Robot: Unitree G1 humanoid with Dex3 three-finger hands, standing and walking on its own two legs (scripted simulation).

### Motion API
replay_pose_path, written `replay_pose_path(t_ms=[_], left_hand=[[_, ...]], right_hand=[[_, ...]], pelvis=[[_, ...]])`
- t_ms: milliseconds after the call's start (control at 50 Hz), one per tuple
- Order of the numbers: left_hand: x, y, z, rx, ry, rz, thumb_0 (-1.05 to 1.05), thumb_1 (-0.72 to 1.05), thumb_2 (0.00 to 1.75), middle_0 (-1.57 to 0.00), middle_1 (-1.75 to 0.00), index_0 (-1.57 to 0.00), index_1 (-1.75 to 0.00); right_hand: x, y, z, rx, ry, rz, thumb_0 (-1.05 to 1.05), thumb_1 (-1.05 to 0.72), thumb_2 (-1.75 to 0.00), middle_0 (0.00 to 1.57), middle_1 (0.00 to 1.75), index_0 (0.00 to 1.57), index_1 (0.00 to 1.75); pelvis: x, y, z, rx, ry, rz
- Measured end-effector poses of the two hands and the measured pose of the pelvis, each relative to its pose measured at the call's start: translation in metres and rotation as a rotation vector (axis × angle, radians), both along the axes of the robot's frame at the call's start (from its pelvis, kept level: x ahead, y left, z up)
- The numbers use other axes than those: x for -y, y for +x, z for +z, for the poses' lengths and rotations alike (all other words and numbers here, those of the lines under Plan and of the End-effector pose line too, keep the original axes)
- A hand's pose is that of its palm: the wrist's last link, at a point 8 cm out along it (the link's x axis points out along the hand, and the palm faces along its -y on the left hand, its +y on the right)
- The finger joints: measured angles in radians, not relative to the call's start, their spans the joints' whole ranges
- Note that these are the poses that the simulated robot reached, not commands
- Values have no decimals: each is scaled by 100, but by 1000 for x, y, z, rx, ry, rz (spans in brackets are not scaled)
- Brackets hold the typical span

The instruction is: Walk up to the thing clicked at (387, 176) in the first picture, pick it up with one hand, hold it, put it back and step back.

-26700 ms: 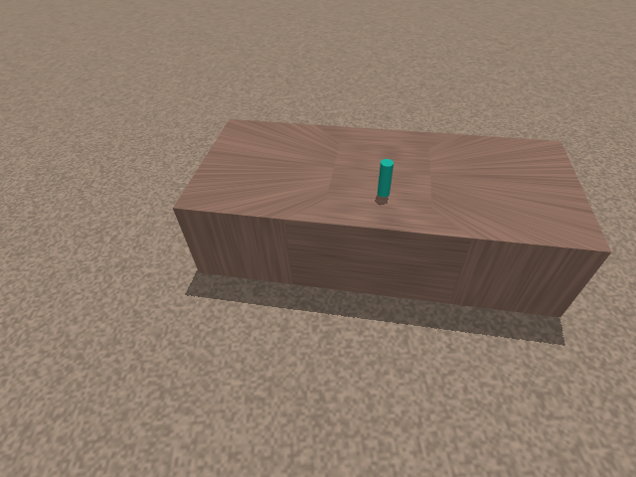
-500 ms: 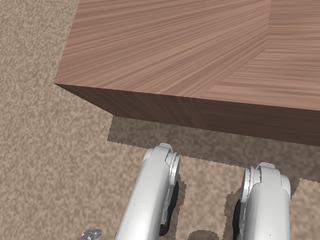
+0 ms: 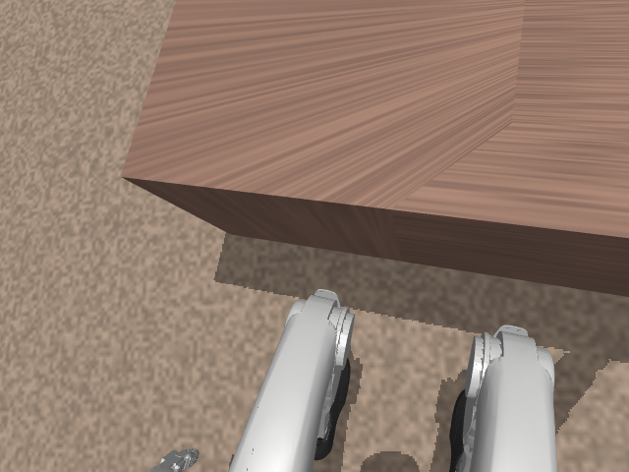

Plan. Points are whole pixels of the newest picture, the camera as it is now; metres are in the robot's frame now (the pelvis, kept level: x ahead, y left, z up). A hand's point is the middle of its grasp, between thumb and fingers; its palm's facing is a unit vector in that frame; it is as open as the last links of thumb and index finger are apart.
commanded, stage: rise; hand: right
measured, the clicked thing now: out of the picture +0.59 -0.32 +0.00
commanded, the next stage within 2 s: home in 0.12 s
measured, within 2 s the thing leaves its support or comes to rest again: rests again in 0.66 s
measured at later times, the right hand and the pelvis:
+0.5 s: hand out of the picture +0.52 -0.43 +0.21, palm faces +0.53 +0.76 -0.38, open 16.7 cm; pelvis +0.03 -0.01 +0.17, yaw -1 degrees
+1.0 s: hand out of the picture +0.34 -0.29 +0.22, palm faces +0.31 +0.88 -0.35, open 17.3 cm; pelvis +0.08 -0.01 +0.29, yaw -5 degrees
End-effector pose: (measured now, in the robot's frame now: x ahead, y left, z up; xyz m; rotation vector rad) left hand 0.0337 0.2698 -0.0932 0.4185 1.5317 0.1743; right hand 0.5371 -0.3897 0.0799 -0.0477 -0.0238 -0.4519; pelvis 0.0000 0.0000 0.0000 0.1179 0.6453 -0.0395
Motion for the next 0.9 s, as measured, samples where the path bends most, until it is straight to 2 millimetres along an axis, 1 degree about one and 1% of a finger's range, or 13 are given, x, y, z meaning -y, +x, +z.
replay_pose_path(t_ms=[80,140,200,240,400,460,500,560,600,680,740,820,900], left_hand=[[0,4,25,13,-4,-4,0,88,90,-22,-30,-21,-31],[-1,6,42,15,-14,3,0,88,90,-22,-30,-21,-32],[2,9,58,4,-36,7,0,88,90,-22,-30,-21,-32],[4,12,71,1,-51,7,0,88,90,-22,-31,-21,-32],[15,29,129,38,-73,6,0,89,90,-21,-30,-20,-30],[17,35,151,57,-74,6,0,90,90,-21,-30,-20,-30],[18,38,166,69,-75,9,0,90,90,-21,-30,-20,-30],[19,45,187,93,-75,16,0,90,90,-21,-29,-20,-30],[19,51,202,116,-73,24,0,90,90,-21,-29,-20,-30],[21,67,231,176,-62,35,0,90,90,-21,-29,-20,-30],[23,83,250,235,-51,30,0,90,90,-21,-29,-20,-30],[26,107,271,325,-42,10,1,90,90,-21,-29,-20,-30],[32,130,283,410,-57,-11,1,90,90,-21,-29,-20,-30]], right_hand=[[14,-1,34,-11,1,10,0,3,-24,35,26,33,25],[24,-5,46,-134,-69,-15,0,12,-17,26,18,25,18],[34,-13,55,-238,-108,-61,0,22,-13,19,13,18,13],[40,-20,66,-280,-132,-91,0,27,-12,15,11,14,10],[64,-43,133,-322,-164,-206,-1,39,-11,9,8,9,7],[68,-53,151,-365,-165,-220,-1,40,-12,8,8,8,7],[67,-62,157,-407,-167,-216,-1,40,-12,7,8,7,7],[60,-76,158,-480,-168,-191,-1,41,-12,7,8,7,7],[50,-87,154,-530,-164,-161,-1,42,-12,7,8,7,7],[20,-114,145,-597,-129,-92,-1,44,-11,7,7,7,7],[-3,-136,143,-622,-91,-60,-1,46,-10,7,7,7,6],[-24,-164,150,-641,-49,-54,-1,49,-8,7,7,7,6],[-38,-190,161,-660,-34,-57,-1,51,-7,7,6,7,6]], pelvis=[[1,3,22,-2,2,-1],[3,5,38,-1,2,1],[4,7,57,4,-2,2],[5,9,70,12,-4,2],[8,19,131,72,-3,-8],[9,24,154,97,-3,-16],[10,28,168,116,-5,-19],[11,35,190,146,-9,-24],[12,39,204,170,-12,-27],[14,49,231,221,-22,-35],[14,57,249,266,-31,-42],[14,65,269,329,-46,-51],[13,71,282,383,-64,-57]])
